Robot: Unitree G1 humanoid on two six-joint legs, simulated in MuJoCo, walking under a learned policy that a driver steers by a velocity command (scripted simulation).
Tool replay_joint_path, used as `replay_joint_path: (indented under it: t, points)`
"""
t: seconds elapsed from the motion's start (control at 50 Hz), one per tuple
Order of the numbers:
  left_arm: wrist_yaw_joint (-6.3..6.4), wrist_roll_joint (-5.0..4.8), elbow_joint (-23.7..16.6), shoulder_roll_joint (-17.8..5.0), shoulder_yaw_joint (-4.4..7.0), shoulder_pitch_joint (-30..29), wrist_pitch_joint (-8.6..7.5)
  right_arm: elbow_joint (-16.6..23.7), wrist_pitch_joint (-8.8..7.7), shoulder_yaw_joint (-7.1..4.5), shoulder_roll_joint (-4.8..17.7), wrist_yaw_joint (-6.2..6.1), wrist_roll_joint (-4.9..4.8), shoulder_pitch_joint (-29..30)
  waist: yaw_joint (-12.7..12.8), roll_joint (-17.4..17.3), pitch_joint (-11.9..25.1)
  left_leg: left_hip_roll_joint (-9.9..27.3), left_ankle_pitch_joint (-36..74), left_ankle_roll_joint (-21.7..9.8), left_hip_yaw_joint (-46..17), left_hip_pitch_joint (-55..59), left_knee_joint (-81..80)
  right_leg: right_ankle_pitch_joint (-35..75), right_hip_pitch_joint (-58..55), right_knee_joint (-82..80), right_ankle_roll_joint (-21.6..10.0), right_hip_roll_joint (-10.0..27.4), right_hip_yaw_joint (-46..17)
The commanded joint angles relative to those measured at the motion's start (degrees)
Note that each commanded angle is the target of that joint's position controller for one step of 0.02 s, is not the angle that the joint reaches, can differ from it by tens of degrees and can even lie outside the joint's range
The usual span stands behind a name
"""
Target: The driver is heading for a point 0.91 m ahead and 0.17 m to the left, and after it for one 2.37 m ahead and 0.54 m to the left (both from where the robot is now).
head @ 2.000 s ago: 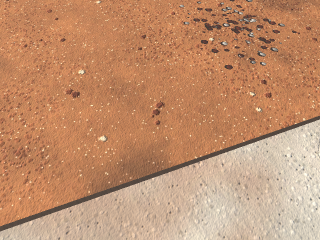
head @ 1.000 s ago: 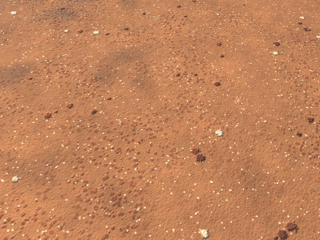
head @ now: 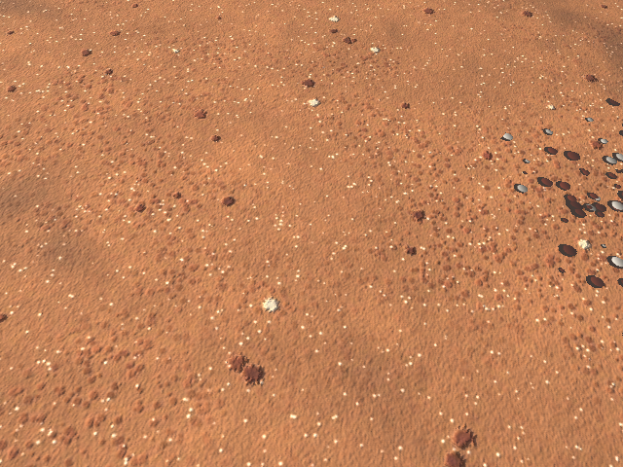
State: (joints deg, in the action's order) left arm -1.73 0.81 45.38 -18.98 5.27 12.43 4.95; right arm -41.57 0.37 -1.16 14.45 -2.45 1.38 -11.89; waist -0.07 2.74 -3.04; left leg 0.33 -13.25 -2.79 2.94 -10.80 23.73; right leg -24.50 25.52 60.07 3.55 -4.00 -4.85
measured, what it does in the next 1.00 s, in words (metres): walks ahead, turning left: right foot, then left foot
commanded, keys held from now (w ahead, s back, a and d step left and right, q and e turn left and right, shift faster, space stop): no key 0.12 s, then q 0.08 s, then w+q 0.68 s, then w+e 0.12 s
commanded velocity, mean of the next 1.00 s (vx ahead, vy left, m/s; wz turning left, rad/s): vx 0.29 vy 0.00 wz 0.25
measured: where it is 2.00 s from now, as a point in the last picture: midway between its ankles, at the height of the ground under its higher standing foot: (192, 325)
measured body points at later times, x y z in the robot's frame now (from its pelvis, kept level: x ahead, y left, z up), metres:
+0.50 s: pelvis +0.03 -0.02 +0.00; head +0.03 -0.02 +0.45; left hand +0.05 +0.26 -0.12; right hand +0.12 -0.29 -0.13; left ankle +0.05 +0.12 -0.69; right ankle -0.03 -0.12 -0.75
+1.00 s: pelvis +0.22 +0.12 +0.00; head +0.24 +0.15 +0.45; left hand +0.25 +0.41 -0.13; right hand +0.34 -0.12 -0.12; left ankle +0.15 +0.14 -0.75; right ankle +0.38 +0.00 -0.67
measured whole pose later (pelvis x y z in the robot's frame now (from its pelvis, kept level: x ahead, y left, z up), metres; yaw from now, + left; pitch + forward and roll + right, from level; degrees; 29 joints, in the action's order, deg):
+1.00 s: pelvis +0.22 +0.12 +0.00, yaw +21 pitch +1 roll +0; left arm -2.1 2.5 46.9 -16.0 2.3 9.6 -1.2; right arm -48.3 -3.0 -2.5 14.1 1.0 0.0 -21.4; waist -0.9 2.9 -2.2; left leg -7.3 -11.9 -7.3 -2.3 -2.5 14.2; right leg -6.4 38.0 54.9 0.9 6.8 0.5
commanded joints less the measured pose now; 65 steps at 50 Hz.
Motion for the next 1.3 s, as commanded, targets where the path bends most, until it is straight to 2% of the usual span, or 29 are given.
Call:
replay_joint_path:
  t: [0.02,0.12,0.16,0.18,0.2,0.22,0.24,0.26,0.3,0.38,0.5,0.64,0.68,0.7,0.72,0.74,0.76,0.78,0.8,0.84,0.88,0.98,1.14,1.18,1.22,1.24,1.26,1.28,1.3]
  points:
    - [0.01,-0.28,-4.0,-2.1,-0.19,-1.5,-0.37,1.0,-0.65,-2.81,9.7,0.29,0.05,-3.9,-1.7,-11.9,4.8,13.9,33.3,-9.6,-10.0,11.1,-2.5,-1.9,3.8,-6.3,-0.3,-0.2,1.6]
    - [0.96,-0.93,-3.8,-1.0,-1.48,-2.1,-0.64,-0.4,-0.32,-3.13,10.7,1.58,0.11,-2.7,-1.6,-14.1,5.5,13.7,34.1,-9.6,-9.2,6.2,-0.3,-2.0,-8.2,-21.7,-2.8,0.2,5.9]
    - [1.58,-0.63,-2.0,0.8,-2.38,0.8,-1.38,-1.5,0.12,-2.42,9.1,1.86,-0.53,-1.8,1.1,-11.8,5.2,11.8,30.6,-6.8,-8.7,1.9,2.1,10.9,-18.0,-40.3,-4.5,1.0,6.1]
    - [2.15,0.35,-1.2,0.1,-2.68,1.5,-2.17,-2.2,-0.07,-1.67,7.0,2.01,-0.71,-3.1,1.1,-8.7,6.1,10.7,23.2,-3.2,-8.5,-3.8,2.5,20.2,-27.1,-47.6,-5.3,4.9,1.5]
    - [2.84,1.66,-1.0,-3.1,-2.72,3.3,-3.04,-1.5,-0.42,-0.35,2.6,2.53,-0.49,-6.1,-0.3,2.9,9.6,6.9,2.3,0.2,-5.4,-10.8,8.1,28.9,-36.2,-48.4,-6.9,19.0,-12.2]
    - [3.32,0.55,-0.7,-5.8,-2.31,0.3,-3.34,-2.1,0.36,-0.13,2.1,1.96,-1.13,-6.4,-0.5,9.4,6.3,2.1,-15.8,1.0,-2.5,-7.0,7.4,31.1,-22.8,-44.9,-13.8,23.8,-12.2]
    - [3.01,0.76,-0.3,-5.9,-1.70,0.0,-3.58,-2.3,1.02,-1.17,6.6,1.83,-0.63,-3.6,1.4,7.9,3.8,1.2,-17.0,0.7,-2.8,-8.9,14.2,17.2,-22.6,-46.5,-15.6,21.6,-12.0]
    - [2.94,1.14,0.4,-6.5,-1.44,1.6,-3.71,-1.6,1.18,-2.19,8.8,2.24,-0.36,-0.2,3.4,7.8,0.6,-0.5,-17.3,0.4,-2.9,-15.8,21.0,5.0,-23.7,-49.9,-16.0,21.2,-13.3]
    - [3.56,0.94,1.1,-4.7,-2.00,2.0,-4.03,-2.6,1.24,-3.41,9.8,3.36,-0.14,-1.2,2.5,6.4,-3.7,-0.1,-13.0,0.2,-6.1,-22.3,27.5,-4.5,-24.3,-54.0,-14.0,19.2,-11.3]
    - [3.70,0.55,1.7,-2.8,-2.06,2.4,-6.58,-4.0,0.30,-3.52,6.7,4.23,0.18,-2.2,1.6,3.6,-2.8,0.7,-5.9,1.5,-5.6,-26.1,32.0,1.3,-27.6,-54.9,-13.2,18.4,-5.1]
    - [3.07,0.81,3.5,-3.3,-1.24,5.3,-8.73,-1.2,0.41,-3.25,4.7,6.08,0.52,3.6,2.6,3.3,-3.5,3.1,-1.0,3.0,-3.5,-27.9,25.5,4.8,-26.4,-55.6,-14.5,20.5,0.9]
    - [2.22,1.16,4.5,-6.4,-0.03,6.8,-9.22,3.0,0.30,-2.96,5.4,7.33,0.56,8.6,2.4,3.7,-4.1,2.3,-3.4,-1.8,2.5,-17.6,14.9,13.2,-22.1,-50.1,-12.3,21.8,8.7]
    - [2.10,0.72,4.4,-7.4,0.18,5.7,-8.69,1.6,-0.27,-3.51,5.9,6.72,0.99,2.1,-1.5,1.7,-0.7,-1.6,-3.8,-4.1,4.8,-6.6,10.5,29.5,-19.7,-37.8,-10.7,20.6,13.3]
    - [1.96,0.79,4.3,-6.4,-0.31,6.3,-8.47,-1.6,-0.88,-4.60,7.7,5.94,1.44,-6.8,-4.9,-2.9,5.1,-4.5,-4.0,-5.5,4.6,5.0,7.7,37.2,-16.3,-23.1,-9.1,17.4,17.3]
    - [1.60,0.74,1.8,-3.1,-1.52,6.8,-8.33,-3.2,-1.32,-6.50,13.9,4.66,1.77,-16.6,-8.8,-14.5,12.5,7.2,-20.6,-9.8,-15.0,19.3,-0.3,25.3,-2.6,-1.5,-5.7,12.9,19.8]
    - [0.73,1.58,-2.1,0.3,-2.33,4.5,-8.89,-2.1,-1.59,-6.97,19.1,4.21,0.11,-16.3,-6.6,-21.9,14.6,19.7,-27.2,-14.9,-46.4,24.9,-12.4,-8.4,14.6,10.8,-3.6,3.2,11.0]
    - [0.56,1.76,-2.2,-3.7,-1.53,-0.7,-8.97,-2.6,-1.24,-6.46,16.7,4.10,-0.58,-14.1,-7.2,-11.9,8.8,18.9,-23.5,-14.7,-43.2,21.6,-13.2,-3.9,19.8,14.5,-4.7,6.2,3.4]
    - [0.15,0.77,-2.2,-3.6,-1.60,-0.5,-9.51,-2.3,-1.18,-5.78,14.5,3.76,-0.46,-10.9,-4.5,-8.6,3.8,17.3,-14.5,-13.4,-35.0,15.5,-11.3,3.1,19.0,12.5,-5.5,8.8,3.4]
    - [0.19,0.66,-1.0,-3.1,-1.74,0.8,-9.80,-1.6,-1.37,-5.09,11.9,3.66,-0.53,-7.7,-2.1,-5.1,1.7,13.8,-4.7,-11.4,-28.4,10.1,-11.1,7.4,15.2,7.9,-5.7,10.6,3.3]
    - [0.24,2.04,0.6,-2.7,-1.96,4.1,-8.46,-0.6,-2.24,-4.21,9.7,3.48,-1.02,-4.0,0.9,-6.1,2.4,9.1,7.7,-9.7,-20.8,5.2,-11.7,10.4,8.9,4.1,-4.5,11.4,3.7]
    - [0.12,2.32,0.3,-2.2,-1.89,3.7,-7.02,-1.3,-3.40,-4.11,9.6,3.52,-1.57,-5.6,1.5,-5.6,3.0,7.6,15.7,-10.6,-18.6,4.5,-11.9,11.8,8.8,3.1,-2.9,10.5,4.5]
    - [-0.43,1.50,-1.3,-0.8,-2.21,-4.2,-6.30,-4.7,-4.43,-3.29,7.9,3.08,-1.39,-11.8,-1.2,-5.9,-0.3,6.9,24.6,-7.3,-13.1,8.4,-15.1,20.8,15.8,-5.8,-2.4,10.4,7.1]
    - [-1.40,0.37,-4.1,1.1,-3.73,-14.6,-7.32,-9.2,-5.18,-1.79,6.3,1.47,0.07,-15.6,-3.5,-5.3,-3.6,9.1,39.7,-4.0,-4.4,17.0,-16.5,25.8,13.0,-24.1,-7.6,5.0,9.9]
    - [-1.04,0.34,-3.5,0.3,-3.56,-11.7,-7.45,-9.8,-5.31,-1.68,7.2,0.71,0.33,-14.2,-1.4,-6.1,-1.4,9.6,57.1,-2.6,-2.1,19.0,-11.7,22.3,6.2,-26.6,-9.8,1.4,12.0]
    - [-0.24,0.32,-0.4,-1.7,-2.78,-2.2,-7.63,-10.2,-5.00,-1.96,8.8,-0.10,1.08,-13.1,2.8,-8.0,3.9,10.1,72.4,-1.1,-0.8,21.6,1.4,16.8,-2.6,-27.2,-11.9,-2.2,13.0]
    - [0.20,0.30,2.3,-3.2,-2.08,6.2,-7.94,-10.1,-4.60,-2.28,10.0,-0.23,1.31,-12.1,6.1,-8.6,7.7,10.2,71.7,-0.7,-0.4,20.1,12.3,16.1,-10.4,-29.4,-13.2,-2.7,11.8]
    - [0.76,1.08,4.5,-4.9,-1.21,15.3,-8.24,-9.0,-4.58,-2.35,10.8,-0.12,0.70,-9.3,11.2,-6.8,11.5,9.0,59.6,-0.4,1.2,10.5,27.4,16.7,-23.6,-32.8,-16.1,1.5,6.1]
    - [1.41,1.94,4.9,-12.3,1.05,19.4,-7.70,-6.3,-5.13,-1.33,6.1,0.72,-0.61,-12.3,9.2,6.3,17.0,-0.4,16.4,2.4,2.8,-11.6,53.2,18.2,-41.6,-31.0,-25.5,18.4,-19.5]
    - [0.89,-0.44,4.7,-10.2,0.89,14.4,-7.17,-5.4,-5.65,-1.55,7.2,1.50,0.23,-11.4,5.9,5.3,19.2,-7.1,-15.5,2.0,-5.3,-25.4,63.0,18.5,-44.6,-40.2,-30.6,23.5,-40.8]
